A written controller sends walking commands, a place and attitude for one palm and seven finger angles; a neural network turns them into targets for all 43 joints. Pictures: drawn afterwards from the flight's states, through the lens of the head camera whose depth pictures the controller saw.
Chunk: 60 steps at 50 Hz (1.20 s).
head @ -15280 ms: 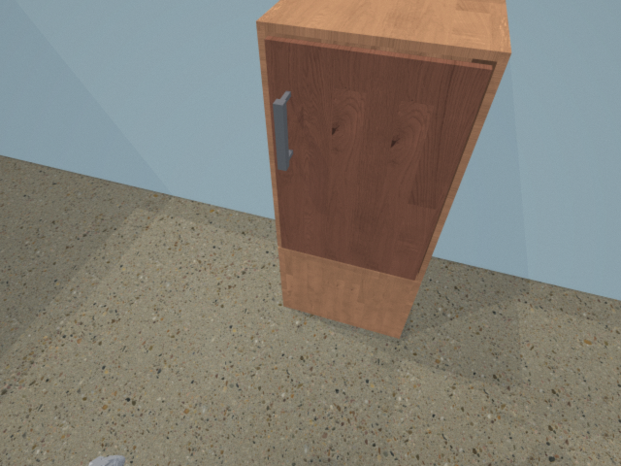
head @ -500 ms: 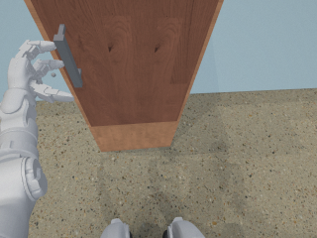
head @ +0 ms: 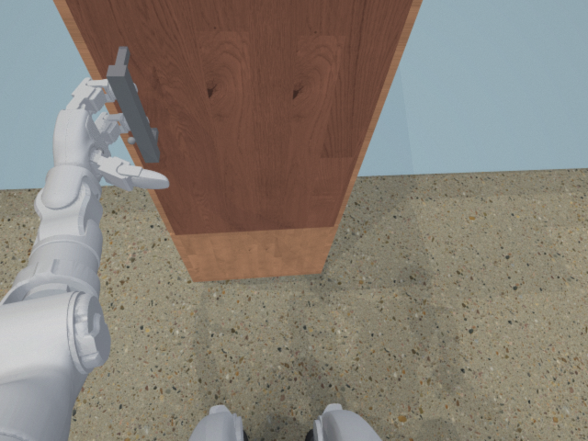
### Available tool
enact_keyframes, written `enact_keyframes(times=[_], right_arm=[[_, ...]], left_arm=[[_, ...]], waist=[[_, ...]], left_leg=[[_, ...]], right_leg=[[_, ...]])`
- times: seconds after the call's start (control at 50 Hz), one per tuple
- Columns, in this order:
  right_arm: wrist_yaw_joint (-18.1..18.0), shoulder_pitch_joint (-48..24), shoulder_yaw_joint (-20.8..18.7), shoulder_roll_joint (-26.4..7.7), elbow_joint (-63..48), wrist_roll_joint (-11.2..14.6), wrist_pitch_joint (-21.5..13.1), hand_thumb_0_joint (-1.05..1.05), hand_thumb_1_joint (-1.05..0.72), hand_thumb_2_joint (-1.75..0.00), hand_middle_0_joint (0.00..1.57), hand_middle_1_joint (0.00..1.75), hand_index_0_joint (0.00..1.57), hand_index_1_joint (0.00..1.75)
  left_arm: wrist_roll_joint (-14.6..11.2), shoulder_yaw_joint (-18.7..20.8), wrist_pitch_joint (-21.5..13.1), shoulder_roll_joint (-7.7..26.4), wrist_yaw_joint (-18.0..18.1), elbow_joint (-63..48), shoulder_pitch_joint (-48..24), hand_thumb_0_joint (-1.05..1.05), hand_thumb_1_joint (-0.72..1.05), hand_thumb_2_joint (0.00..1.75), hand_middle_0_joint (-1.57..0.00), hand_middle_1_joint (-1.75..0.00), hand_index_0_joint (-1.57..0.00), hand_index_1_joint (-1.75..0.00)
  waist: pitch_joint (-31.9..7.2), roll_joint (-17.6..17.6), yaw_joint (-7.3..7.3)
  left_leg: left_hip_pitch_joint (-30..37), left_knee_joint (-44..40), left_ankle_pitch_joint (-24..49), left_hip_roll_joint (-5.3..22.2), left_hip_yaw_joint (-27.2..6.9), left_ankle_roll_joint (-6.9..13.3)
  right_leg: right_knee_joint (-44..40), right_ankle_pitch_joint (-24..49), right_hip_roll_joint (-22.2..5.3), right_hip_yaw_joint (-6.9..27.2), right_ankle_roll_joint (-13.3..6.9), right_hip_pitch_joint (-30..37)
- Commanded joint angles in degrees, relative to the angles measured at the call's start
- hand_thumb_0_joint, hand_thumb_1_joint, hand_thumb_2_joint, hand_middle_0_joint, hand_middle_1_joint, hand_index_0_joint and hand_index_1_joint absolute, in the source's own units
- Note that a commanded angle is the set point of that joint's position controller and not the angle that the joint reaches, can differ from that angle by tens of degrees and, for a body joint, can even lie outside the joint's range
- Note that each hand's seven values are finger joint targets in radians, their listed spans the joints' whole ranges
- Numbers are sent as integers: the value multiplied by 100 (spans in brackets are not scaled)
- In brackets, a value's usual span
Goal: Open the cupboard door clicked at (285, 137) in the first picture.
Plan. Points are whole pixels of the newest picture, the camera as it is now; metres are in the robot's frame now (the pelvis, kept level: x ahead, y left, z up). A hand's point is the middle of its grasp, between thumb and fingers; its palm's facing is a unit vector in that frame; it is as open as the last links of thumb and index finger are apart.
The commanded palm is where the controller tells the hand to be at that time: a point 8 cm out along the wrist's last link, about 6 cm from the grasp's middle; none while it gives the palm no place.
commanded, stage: slide the fingers in behind the handle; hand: left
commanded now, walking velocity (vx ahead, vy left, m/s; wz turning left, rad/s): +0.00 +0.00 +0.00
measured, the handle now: (139, 109) +0.55 +0.18 +0.09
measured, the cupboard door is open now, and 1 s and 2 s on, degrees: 0 0 17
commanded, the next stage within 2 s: close the thumb around the handle in 0.56 s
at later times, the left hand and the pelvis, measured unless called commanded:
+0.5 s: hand (143, 137) +0.50 +0.17 +0.09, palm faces +0.03 -1.00 -0.01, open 14.0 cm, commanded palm +0.47 +0.22 +0.09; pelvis +0.00 -0.01 +0.00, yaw +0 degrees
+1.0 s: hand (144, 138) +0.50 +0.17 +0.09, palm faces +0.02 -1.00 -0.01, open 10.7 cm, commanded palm +0.47 +0.22 +0.09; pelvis +0.00 -0.01 +0.00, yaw +0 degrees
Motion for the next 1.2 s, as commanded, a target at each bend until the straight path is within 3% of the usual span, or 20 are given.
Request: enact_keyframes(times=[0.0, 0.04, 0.08, 0.18, 0.22, 0.26, 0.3, 0.46, 0.52, 0.54, 0.56, 0.58, 0.64, 0.76, 0.8, 0.82, 0.98, 1.02, 1.08, 1.18], right_arm=[[-73, 892, -386, -988, -253, -50, -149, 0, -90, -90, 20, 30, 20, 30], [-48, 904, -401, -970, -220, -60, -166, 0, -90, -90, 20, 30, 20, 30], [-19, 904, -391, -963, -196, -59, -172, 0, -90, -90, 20, 30, 20, 30], [-33, 939, -382, -982, -261, -71, -166, 0, -90, -90, 20, 30, 20, 30], [-23, 938, -377, -960, -315, -75, -159, 0, -90, -90, 20, 30, 20, 30], [-5, 896, -372, -922, -311, -60, -151, 0, -90, -90, 20, 30, 20, 30], [-31, 956, -374, -967, -289, -57, -138, 0, -90, -90, 20, 30, 20, 30], [-71, 937, -388, -969, -256, -21, -143, 0, -90, -90, 20, 30, 20, 30], [-71, 902, -370, -958, -253, -13, -157, 0, -90, -90, 20, 30, 20, 30], [-83, 936, -394, -982, -214, -19, -156, 0, -90, -90, 20, 30, 20, 30], [-83, 914, -390, -977, -243, -17, -157, 0, -90, -90, 20, 30, 20, 30], [-62, 882, -387, -953, -272, -13, -169, 0, -90, -90, 20, 30, 20, 30], [-54, 869, -404, -955, -266, -19, -160, 0, -90, -90, 20, 30, 20, 30], [-38, 823, -387, -966, -245, -17, -135, 0, -90, -90, 20, 30, 20, 30], [-59, 849, -399, -989, -251, -34, -156, 0, -90, -90, 20, 30, 20, 30], [-54, 822, -391, -972, -255, -31, -169, 0, -90, -90, 20, 30, 20, 30], [-48, 833, -372, -970, -271, -27, -170, 0, -90, -90, 20, 30, 20, 30], [-49, 845, -383, -976, -285, -31, -167, 0, -90, -90, 20, 30, 20, 30], [-46, 839, -387, -964, -241, -24, -161, 0, -90, -90, 20, 30, 20, 30], [-63, 899, -394, -992, -211, -45, -181, 0, -90, -90, 20, 30, 20, 30]], left_arm=[[-47, 12, -496, 1171, 76, -1355, -2951, 0, -50, 30, -30, -120, -30, -120], [-30, -15, -532, 1074, 128, -1345, -2822, 0, -50, 30, -30, -120, -30, -120], [-33, -185, -470, 832, 167, -1125, -2820, 0, -50, 30, -30, -120, -30, -120], [60, 246, -436, 1365, 345, -1172, -2769, 0, -50, 30, -30, -120, -30, -120], [99, 314, -535, 1456, 369, -1334, -2639, 0, -50, 30, -30, -120, -30, -120], [106, 79, -555, 1189, 342, -1289, -2654, 0, -50, 30, -30, -120, -30, -120], [58, 226, -544, 1360, 327, -1195, -2644, 0, -50, 30, -30, -120, -30, -120], [-32, 194, -468, 1342, 132, -1114, -2567, 0, -50, 30, -30, -120, -30, -120], [-69, -12, -465, 1132, 66, -1122, -2686, 0, -50, 30, -30, -120, -30, -120], [-81, 147, -473, 1298, 75, -1132, -2674, 0, -50, 30, -30, -120, -30, -120], [-79, 128, -485, 1312, 69, -1199, -2654, 0, -50, 30, -30, -120, -30, -120], [-116, 11, -488, 1099, 52, -1258, -2603, 0, -50, 30, -30, -120, -30, -120], [-92, 77, -551, 1183, 78, -1346, -2496, 0, -50, 30, -30, -120, -30, -120], [-65, -57, -466, 1021, 210, -1167, -2631, 0, -16, 44, -32, -124, -32, -124], [-45, 152, -527, 1259, 279, -1289, -2774, 0, -5, 49, -33, -125, -33, -125], [-23, 79, -547, 1210, 283, -1355, -2824, 0, 0, 52, -34, -125, -34, -125], [-26, 64, -517, 1165, 198, -1096, -2620, 0, 45, 71, -37, -130, -37, -130], [-61, 107, -532, 1160, 180, -1198, -2563, 0, 56, 76, -38, -131, -38, -131], [-60, -68, -500, 966, 172, -1106, -2648, 0, 73, 83, -39, -133, -39, -133], [-30, 69, -541, 1185, 253, -1263, -2878, 0, 90, 90, -40, -135, -40, -135]], waist=[[-2525, 613, -140], [-2744, 681, -87], [-2474, 479, -168], [-2630, 343, -27], [-2856, 518, 61], [-2612, 500, -29], [-2533, 242, -47], [-2434, 246, -75], [-2404, 412, -139], [-2451, 273, -117], [-2489, 437, -69], [-2539, 542, -69], [-2699, 557, 5], [-2281, 384, -98], [-2408, 320, -65], [-2602, 505, -78], [-2432, 320, -65], [-2648, 396, -21], [-2361, 390, -109], [-2561, 403, -104]], left_leg=[[2364, -449, 1998, -198, -553, 12], [2529, -423, 2191, -183, -574, -22], [2366, -451, 2009, -186, -566, -15], [2029, -463, 1911, -239, -461, 27], [2131, -442, 2153, -250, -442, 16], [2102, -453, 2051, -245, -413, 16], [1937, -470, 1949, -248, -411, 45], [1821, -491, 1789, -266, -349, 67], [1872, -488, 1735, -276, -367, 68], [1892, -464, 1781, -255, -383, 68], [1933, -484, 1836, -265, -388, 52], [2038, -481, 1876, -277, -377, 45], [2167, -467, 2044, -261, -417, 24], [2013, -523, 1769, -259, -443, 27], [1996, -484, 1776, -263, -452, 48], [2118, -480, 1846, -269, -439, 36], [1966, -494, 1828, -256, -434, 28], [2145, -480, 1991, -248, -450, 19], [2122, -480, 1877, -232, -472, 14], [2094, -474, 1853, -238, -489, 25]], right_leg=[[-540, 1801, 255, 232, -17, 304], [-501, 1880, 251, 217, -20, 281], [-544, 1773, 257, 192, -2, 218], [-538, 1954, 235, 282, 15, 661], [-481, 2183, 238, 307, 5, 777], [-539, 2137, 242, 299, 16, 689], [-560, 2132, 258, 315, 19, 818], [-654, 2145, 230, 372, 44, 897], [-659, 2046, 224, 376, 35, 752], [-652, 2064, 224, 366, 37, 771], [-630, 2102, 224, 369, 26, 807], [-634, 2104, 228, 349, 20, 752], [-574, 2182, 234, 321, 8, 775], [-630, 1902, 232, 283, 21, 578], [-600, 1908, 235, 311, 10, 651], [-588, 1970, 221, 330, 18, 653], [-591, 1988, 234, 304, 20, 697], [-562, 2053, 239, 284, 10, 676], [-600, 1885, 249, 256, 8, 452], [-570, 1872, 234, 290, 13, 542]])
